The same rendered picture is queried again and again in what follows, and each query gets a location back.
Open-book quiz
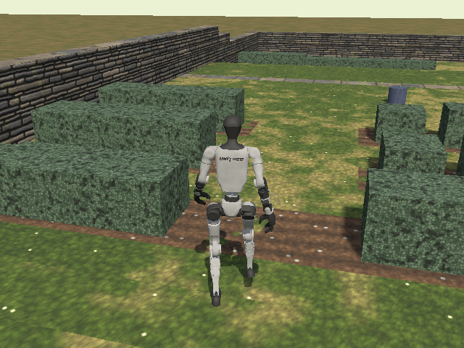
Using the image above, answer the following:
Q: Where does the robot right hand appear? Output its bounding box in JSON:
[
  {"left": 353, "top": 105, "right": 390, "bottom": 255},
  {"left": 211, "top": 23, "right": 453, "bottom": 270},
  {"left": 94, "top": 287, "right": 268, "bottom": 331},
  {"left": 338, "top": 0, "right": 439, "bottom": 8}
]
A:
[{"left": 259, "top": 212, "right": 276, "bottom": 233}]

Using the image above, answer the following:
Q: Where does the right robot upper arm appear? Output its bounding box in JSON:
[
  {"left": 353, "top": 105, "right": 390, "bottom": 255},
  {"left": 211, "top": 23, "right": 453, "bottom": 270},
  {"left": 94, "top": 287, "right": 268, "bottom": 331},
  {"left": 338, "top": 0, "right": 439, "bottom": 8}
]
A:
[{"left": 247, "top": 146, "right": 265, "bottom": 189}]

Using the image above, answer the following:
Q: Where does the right robot forearm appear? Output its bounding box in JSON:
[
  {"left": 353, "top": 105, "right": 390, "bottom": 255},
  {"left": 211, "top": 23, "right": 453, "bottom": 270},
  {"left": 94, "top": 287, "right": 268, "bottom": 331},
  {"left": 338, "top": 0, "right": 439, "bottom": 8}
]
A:
[{"left": 258, "top": 177, "right": 273, "bottom": 215}]

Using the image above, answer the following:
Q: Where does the left robot upper arm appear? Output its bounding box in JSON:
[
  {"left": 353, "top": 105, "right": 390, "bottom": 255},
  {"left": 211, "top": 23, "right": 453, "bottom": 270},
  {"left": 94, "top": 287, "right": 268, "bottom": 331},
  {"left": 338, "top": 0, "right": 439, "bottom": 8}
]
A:
[{"left": 197, "top": 146, "right": 218, "bottom": 184}]

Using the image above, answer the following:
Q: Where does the robot left hand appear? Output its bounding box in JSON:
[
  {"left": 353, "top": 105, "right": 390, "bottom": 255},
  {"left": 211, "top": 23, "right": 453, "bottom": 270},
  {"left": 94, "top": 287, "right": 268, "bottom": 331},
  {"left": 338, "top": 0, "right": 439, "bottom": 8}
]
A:
[{"left": 194, "top": 192, "right": 211, "bottom": 205}]

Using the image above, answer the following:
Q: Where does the robot left shin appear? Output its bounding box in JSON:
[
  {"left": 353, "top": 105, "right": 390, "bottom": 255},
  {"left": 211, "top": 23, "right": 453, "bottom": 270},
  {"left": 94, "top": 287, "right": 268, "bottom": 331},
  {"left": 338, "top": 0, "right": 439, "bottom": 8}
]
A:
[{"left": 210, "top": 244, "right": 220, "bottom": 296}]

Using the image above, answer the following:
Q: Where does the robot right foot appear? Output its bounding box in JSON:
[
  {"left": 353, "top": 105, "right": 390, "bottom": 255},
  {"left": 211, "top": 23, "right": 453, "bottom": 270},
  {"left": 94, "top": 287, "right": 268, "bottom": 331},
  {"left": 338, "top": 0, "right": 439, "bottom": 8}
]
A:
[{"left": 246, "top": 268, "right": 255, "bottom": 278}]

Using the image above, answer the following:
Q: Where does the left robot forearm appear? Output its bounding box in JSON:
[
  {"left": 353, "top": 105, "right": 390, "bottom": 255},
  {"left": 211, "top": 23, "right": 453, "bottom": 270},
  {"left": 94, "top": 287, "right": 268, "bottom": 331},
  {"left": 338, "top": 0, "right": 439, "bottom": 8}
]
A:
[{"left": 194, "top": 174, "right": 205, "bottom": 196}]

